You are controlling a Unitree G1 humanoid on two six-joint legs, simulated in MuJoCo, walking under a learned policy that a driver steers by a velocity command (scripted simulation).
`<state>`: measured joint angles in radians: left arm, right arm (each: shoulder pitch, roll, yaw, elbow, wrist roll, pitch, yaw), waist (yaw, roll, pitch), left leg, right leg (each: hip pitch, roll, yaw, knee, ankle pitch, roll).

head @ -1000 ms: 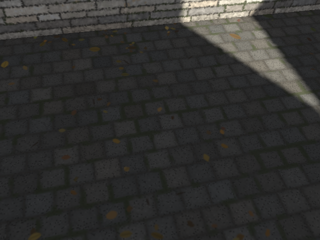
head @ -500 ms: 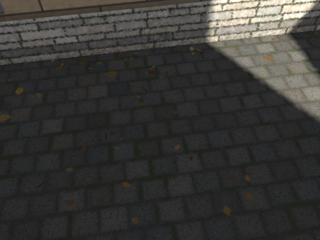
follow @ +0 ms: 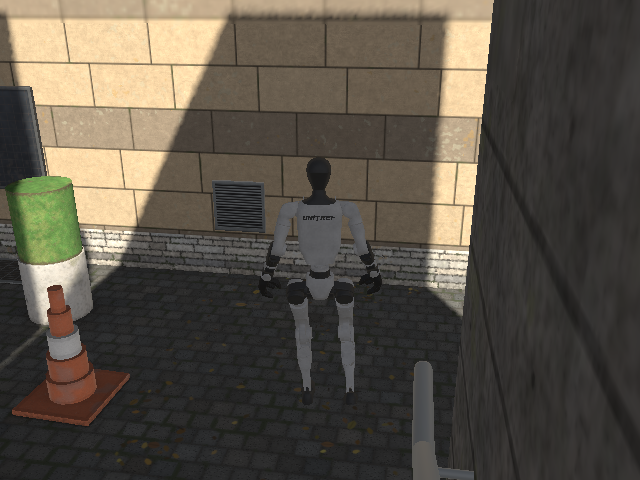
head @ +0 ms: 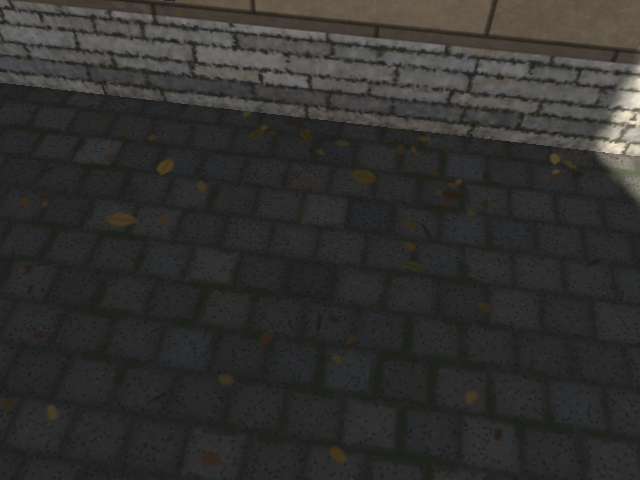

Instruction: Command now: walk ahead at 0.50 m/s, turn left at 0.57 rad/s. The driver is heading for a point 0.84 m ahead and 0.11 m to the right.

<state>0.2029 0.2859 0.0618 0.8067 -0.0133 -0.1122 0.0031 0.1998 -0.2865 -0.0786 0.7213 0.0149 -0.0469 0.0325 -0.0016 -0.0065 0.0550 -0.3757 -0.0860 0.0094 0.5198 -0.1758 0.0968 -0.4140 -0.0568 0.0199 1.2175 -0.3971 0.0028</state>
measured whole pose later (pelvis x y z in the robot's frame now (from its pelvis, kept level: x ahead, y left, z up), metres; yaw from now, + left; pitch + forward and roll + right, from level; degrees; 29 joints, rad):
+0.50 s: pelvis +0.29 -0.06 +0.00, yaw +1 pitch +2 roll +0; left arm 0.20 0.28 0.06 0.74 -0.01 -0.09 -0.04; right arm 0.28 -0.29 -0.05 0.74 0.00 -0.08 0.00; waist 0.00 0.02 0.02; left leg -0.38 -0.02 -0.05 1.15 -0.39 0.02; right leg -0.37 0.08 0.01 0.50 -0.16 -0.08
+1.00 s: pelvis +0.57 -0.03 +0.01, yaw -14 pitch +2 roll +1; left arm 0.33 0.30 0.06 0.75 -0.02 -0.03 0.01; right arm 0.17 -0.26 -0.06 0.68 -0.01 -0.11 0.01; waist 0.02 -0.04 0.00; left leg -0.32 -0.04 -0.01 0.46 -0.18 0.02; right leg -0.41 0.03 0.10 1.15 -0.41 -0.02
